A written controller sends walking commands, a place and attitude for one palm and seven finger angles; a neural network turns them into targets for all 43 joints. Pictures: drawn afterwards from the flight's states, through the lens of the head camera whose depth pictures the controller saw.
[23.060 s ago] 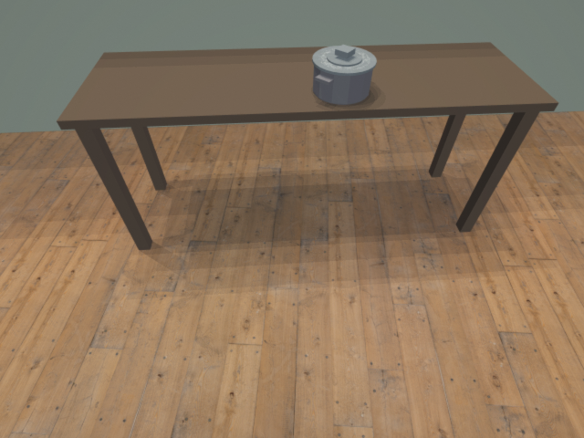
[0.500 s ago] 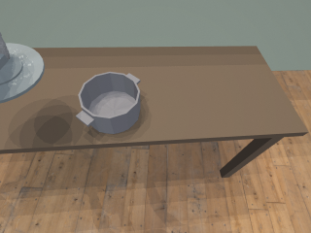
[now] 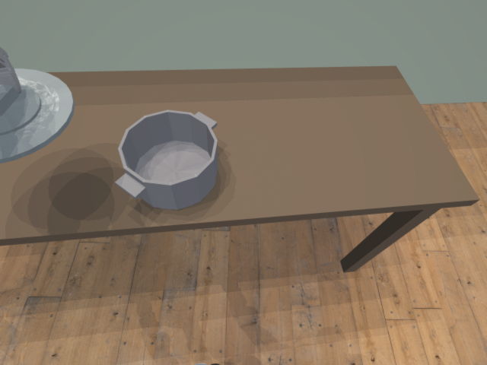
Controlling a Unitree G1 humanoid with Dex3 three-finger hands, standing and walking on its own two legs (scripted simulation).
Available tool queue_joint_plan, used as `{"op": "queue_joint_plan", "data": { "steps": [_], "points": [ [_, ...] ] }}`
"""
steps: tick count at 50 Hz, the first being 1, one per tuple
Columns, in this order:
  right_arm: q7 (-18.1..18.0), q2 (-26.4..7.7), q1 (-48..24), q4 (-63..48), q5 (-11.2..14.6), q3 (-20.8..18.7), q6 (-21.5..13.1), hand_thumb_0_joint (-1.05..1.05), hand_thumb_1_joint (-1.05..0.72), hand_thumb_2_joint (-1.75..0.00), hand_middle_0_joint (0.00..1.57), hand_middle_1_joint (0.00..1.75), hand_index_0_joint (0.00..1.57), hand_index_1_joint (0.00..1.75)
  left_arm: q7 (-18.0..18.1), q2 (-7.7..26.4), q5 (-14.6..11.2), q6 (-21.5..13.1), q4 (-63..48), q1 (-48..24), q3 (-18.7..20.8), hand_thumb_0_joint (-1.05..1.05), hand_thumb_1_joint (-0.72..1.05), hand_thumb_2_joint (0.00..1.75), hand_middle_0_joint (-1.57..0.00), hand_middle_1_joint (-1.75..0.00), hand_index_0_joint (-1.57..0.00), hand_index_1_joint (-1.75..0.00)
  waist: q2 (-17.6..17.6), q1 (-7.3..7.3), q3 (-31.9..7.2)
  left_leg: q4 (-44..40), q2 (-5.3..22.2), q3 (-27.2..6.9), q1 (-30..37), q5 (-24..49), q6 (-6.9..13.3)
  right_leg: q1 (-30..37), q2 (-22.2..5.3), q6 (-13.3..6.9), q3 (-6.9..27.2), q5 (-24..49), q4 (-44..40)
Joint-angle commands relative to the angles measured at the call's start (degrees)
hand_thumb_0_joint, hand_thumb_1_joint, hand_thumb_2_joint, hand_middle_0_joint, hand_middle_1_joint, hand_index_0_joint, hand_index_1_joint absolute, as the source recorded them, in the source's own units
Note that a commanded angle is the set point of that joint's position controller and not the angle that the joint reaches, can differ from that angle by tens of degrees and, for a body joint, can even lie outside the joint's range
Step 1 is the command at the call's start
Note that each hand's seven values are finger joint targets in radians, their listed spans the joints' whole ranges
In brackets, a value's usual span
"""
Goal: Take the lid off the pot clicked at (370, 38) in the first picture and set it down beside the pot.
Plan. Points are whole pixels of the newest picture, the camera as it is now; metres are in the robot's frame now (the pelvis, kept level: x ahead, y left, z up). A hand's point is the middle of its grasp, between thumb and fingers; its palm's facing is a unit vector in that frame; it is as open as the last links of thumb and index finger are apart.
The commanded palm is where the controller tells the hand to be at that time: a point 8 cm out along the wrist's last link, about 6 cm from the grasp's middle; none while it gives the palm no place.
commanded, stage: lower the lid onto the table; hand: left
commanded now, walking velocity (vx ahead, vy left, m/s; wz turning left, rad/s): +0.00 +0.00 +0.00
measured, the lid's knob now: out of the picture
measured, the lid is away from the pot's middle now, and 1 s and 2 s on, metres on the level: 0.23 0.24 0.24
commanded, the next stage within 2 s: none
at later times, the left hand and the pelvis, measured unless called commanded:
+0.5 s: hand out of the picture +0.44 +0.36 +0.13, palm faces -0.42 -0.12 -0.90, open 8.2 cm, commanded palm +0.48 +0.35 +0.20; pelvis -0.01 +0.00 +0.00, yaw +0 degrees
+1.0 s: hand out of the picture +0.45 +0.36 +0.10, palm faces -0.44 -0.13 -0.89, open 8.2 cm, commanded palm +0.50 +0.36 +0.16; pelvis +0.00 +0.01 -0.01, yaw -1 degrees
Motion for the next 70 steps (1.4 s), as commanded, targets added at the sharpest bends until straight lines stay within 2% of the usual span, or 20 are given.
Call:
{"op": "queue_joint_plan", "data": {
  "steps": [1, 4, 7, 9, 12, 14, 21, 24, 34, 37, 40, 46, 48, 52, 56, 57, 59, 63, 65, 70],
  "points": [
    [-0.54, -11.35, 5.14, -3.79, -0.39, -4.09, -1.21, 0.0, -0.9, -0.9, 0.2, 0.3, 0.2, 0.3, 2.9, 16.29, -0.92, -0.09, -12.59, -28.72, 2.67, 0.0, 0.52, 1.0, -0.87, -1.1, -0.83, -1.07, 10.35, -0.09, -24.98, -1.5, 2.69, -6.4, 29.55, 26.98, -1.67, -5.83, 4.92, -3.36, -3.27, 7.18, -1.19],
    [-0.59, -11.38, 5.39, -4.01, -0.71, -4.11, -1.16, 0.0, -0.9, -0.9, 0.2, 0.3, 0.2, 0.3, 3.7, 19.64, -0.32, -0.68, -13.13, -26.96, 5.93, 0.0, 0.52, 1.0, -0.87, -1.1, -0.83, -1.07, 10.62, 0.63, -27.03, -0.6, 2.74, -6.28, 30.41, 30.33, -1.72, -4.75, 4.96, -3.35, -2.97, 8.74, -0.65],
    [-0.77, -11.26, 5.06, -4.09, -0.37, -3.99, -1.3, 0.0, -0.9, -0.9, 0.2, 0.3, 0.2, 0.3, 3.46, 15.29, -1.19, -0.63, -10.7, -26.18, 2.55, 0.0, 0.52, 1.0, -0.87, -1.1, -0.83, -1.07, 7.89, -0.1, -24.55, -1.27, 2.7, -5.92, 27.84, 27.69, -1.53, -5.52, 4.74, -3.29, -2.84, 8.56, -0.88],
    [-0.55, -11.51, 5.32, -3.74, -0.53, -4.28, -1.07, 0.0, -0.9, -0.9, 0.2, 0.3, 0.2, 0.3, 3.76, 15.23, -0.99, -0.2, -13.21, -28.38, 2.26, 0.0, 0.52, 1.0, -0.87, -1.1, -0.83, -1.07, 10.16, -0.22, -25.09, -1.43, 2.92, -6.34, 29.38, 25.73, -1.78, -6.66, 4.86, -3.34, -3.05, 6.51, -0.97],
    [-0.92, -11.43, 5.13, -4.42, -0.79, -4.14, -1.47, 0.0, -0.9, -0.9, 0.2, 0.3, 0.2, 0.3, 4.62, 20.02, -0.48, -1.52, -15.63, -26.97, 6.58, 0.0, 0.52, 1.0, -0.87, -1.1, -0.83, -1.07, 10.9, 0.96, -28.65, -0.61, 3.05, -6.52, 31.09, 30.84, -1.94, -4.77, 4.71, -3.64, -2.76, 9.08, -0.36],
    [-0.94, -11.18, 5.25, -4.36, -0.96, -4.25, -1.35, 0.0, -0.9, -0.9, 0.2, 0.3, 0.2, 0.3, 4.86, 19.51, -0.83, -1.58, -14.77, -25.92, 6.87, 0.0, 0.52, 1.0, -0.87, -1.1, -0.83, -1.07, 10.64, 0.72, -29.19, -0.28, 2.72, -6.39, 30.75, 30.96, -1.83, -4.27, 4.86, -3.34, -2.66, 9.42, -0.22],
    [-0.82, -11.65, 5.54, -3.44, -0.34, -4.16, -1.42, 0.0, -0.9, -0.9, 0.2, 0.3, 0.2, 0.3, 4.62, 12.67, -1.27, -0.37, -8.59, -23.35, 1.0, 0.0, 0.52, 1.0, -0.87, -1.1, -0.83, -1.07, 6.04, -0.57, -20.39, -1.8, 2.69, -5.84, 24.97, 16.83, -1.39, -8.51, 4.98, -3.42, -3.1, 2.95, -0.86],
    [-1.31, -11.57, 5.72, -3.67, -0.66, -4.38, -1.5, 0.0, -0.9, -0.9, 0.2, 0.3, 0.2, 0.3, 5.24, 15.62, -0.78, -1.6, -15.0, -27.18, 2.98, 0.0, 0.52, 1.0, -0.87, -1.1, -0.83, -1.07, 9.7, -0.35, -27.34, -0.73, 2.66, -6.0, 28.73, 22.36, -1.42, -6.65, 4.87, -3.56, -2.44, 5.8, -0.14],
    [-2.08, -11.86, 6.65, -2.88, -0.41, -3.61, -2.5, 0.0, -0.9, -0.9, 0.2, 0.3, 0.2, 0.3, 7.09, 17.4, -0.61, -2.21, -8.87, -22.13, 4.57, 0.0, 0.52, 1.0, -0.87, -1.1, -0.83, -1.07, 8.68, -0.19, -21.93, -0.76, 2.69, -5.45, 23.89, 18.63, -1.54, -7.72, 5.03, -3.79, -2.74, 4.49, 0.56],
    [-2.02, -11.72, 6.45, -3.35, -0.47, -3.69, -2.72, 0.0, -0.9, -0.9, 0.2, 0.3, 0.2, 0.3, 7.27, 17.07, -0.1, -2.32, -11.06, -23.18, 4.2, 0.0, 0.52, 1.0, -0.87, -1.1, -0.83, -1.07, 11.42, 0.27, -23.45, -0.56, 2.84, -5.62, 24.89, 20.54, -1.76, -7.85, 4.85, -4.14, -2.57, 5.03, 0.68],
    [-2.31, -11.86, 7.67, -3.32, -0.55, -3.93, -2.53, 0.0, -0.9, -0.9, 0.2, 0.3, 0.2, 0.3, 7.31, 19.29, -0.35, -2.38, -10.27, -21.8, 6.4, 0.0, 0.52, 1.0, -0.87, -1.1, -0.83, -1.07, 8.55, -0.17, -26.33, 0.68, 2.6, -5.47, 25.06, 21.93, -1.35, -6.63, 5.1, -3.57, -2.4, 6.62, 1.32],
    [-2.43, -12.12, 8.49, -2.39, -0.47, -4.26, -2.31, 0.0, -0.9, -0.9, 0.2, 0.3, 0.2, 0.3, 6.96, 16.61, -0.38, -2.92, -9.41, -21.22, 4.39, 0.0, 0.52, 1.0, -0.87, -1.1, -0.83, -1.07, 10.31, -0.97, -24.1, 1.42, 3.42, -6.06, 26.1, 23.58, -1.93, -11.7, 5.4, -3.54, -2.99, 4.68, 1.83],
    [-2.44, -12.2, 8.74, -2.26, -0.72, -4.27, -2.0, 0.0, -0.9, -0.9, 0.2, 0.3, 0.2, 0.3, 7.15, 19.01, -0.13, -3.66, -10.58, -21.1, 6.45, 0.0, 0.52, 1.0, -0.87, -1.1, -0.83, -1.07, 10.69, -0.4, -25.73, 2.35, 3.5, -6.34, 26.86, 26.4, -2.05, -11.21, 5.5, -3.59, -2.84, 5.59, 2.3],
    [-2.37, -11.89, 8.9, -2.06, -0.73, -4.49, -2.14, 0.0, -0.9, -0.9, 0.2, 0.3, 0.2, 0.3, 7.16, 15.26, -0.75, -4.15, -11.98, -21.82, 4.01, 0.0, 0.52, 1.0, -0.87, -1.1, -0.83, -1.07, 12.73, -0.8, -26.18, 2.51, 4.02, -6.76, 28.66, 28.24, -2.55, -13.68, 5.45, -3.71, -2.87, 5.16, 2.43],
    [-2.62, -12.01, 9.69, -1.98, -1.01, -4.56, -1.86, 0.0, -0.9, -0.9, 0.2, 0.3, 0.2, 0.3, 8.11, 19.39, -0.63, -4.27, -11.74, -21.41, 7.72, 0.0, 0.52, 1.0, -0.87, -1.1, -0.83, -1.07, 10.83, -0.65, -28.95, 3.38, 3.6, -6.69, 27.62, 29.39, -2.4, -11.49, 5.55, -3.51, -2.61, 7.01, 3.17],
    [-2.61, -11.91, 9.54, -2.12, -1.04, -4.52, -1.94, 0.0, -0.9, -0.9, 0.2, 0.3, 0.2, 0.3, 8.15, 18.01, -0.7, -4.55, -12.78, -21.82, 6.77, 0.0, 0.52, 1.0, -0.87, -1.1, -0.83, -1.07, 11.72, -0.51, -29.79, 3.44, 3.85, -6.86, 28.85, 32.69, -2.77, -11.99, 5.54, -3.65, -2.59, 8.12, 3.33],
    [-2.34, -11.87, 9.77, -1.55, -1.17, -4.73, -1.73, 0.0, -0.9, -0.9, 0.2, 0.3, 0.2, 0.3, 8.6, 15.96, -0.17, -4.04, -11.53, -22.01, 5.25, 0.0, 0.52, 1.0, -0.87, -1.1, -0.83, -1.07, 12.98, -1.05, -27.8, 3.38, 4.13, -7.33, 29.31, 31.34, -3.34, -14.64, 5.63, -3.57, -2.92, 5.61, 3.18],
    [-2.18, -11.84, 9.79, -2.43, -1.43, -4.43, -1.47, 0.0, -0.9, -0.9, 0.2, 0.3, 0.2, 0.3, 9.8, 19.09, 0.77, -3.8, -9.48, -19.28, 8.21, 0.0, 0.52, 1.0, -0.87, -1.1, -0.83, -1.07, 10.92, -0.1, -28.61, 3.76, 3.59, -7.28, 27.37, 31.69, -3.28, -12.68, 5.65, -3.69, -2.67, 6.44, 3.7],
    [-2.0, -11.69, 9.81, -2.26, -1.36, -4.74, -1.51, 0.0, -0.9, -0.9, 0.2, 0.3, 0.2, 0.3, 9.81, 15.08, 0.87, -3.29, -9.48, -20.64, 5.12, 0.0, 0.52, 1.0, -0.87, -1.1, -0.83, -1.07, 11.88, -0.83, -27.43, 3.54, 3.81, -7.58, 27.8, 30.45, -3.53, -14.75, 5.69, -3.72, -2.88, 5.37, 3.55],
    [-2.07, -11.8, 10.17, -2.43, -1.26, -4.81, -1.43, 0.0, -0.9, -0.9, 0.2, 0.3, 0.2, 0.3, 9.98, 14.47, 0.71, -3.11, -7.76, -19.77, 4.91, 0.0, 0.52, 1.0, -0.87, -1.1, -0.83, -1.07, 9.35, -1.26, -26.75, 3.44, 3.86, -7.92, 26.53, 25.96, -3.05, -15.59, 5.69, -3.61, -2.79, 3.21, 3.8]
  ]
}}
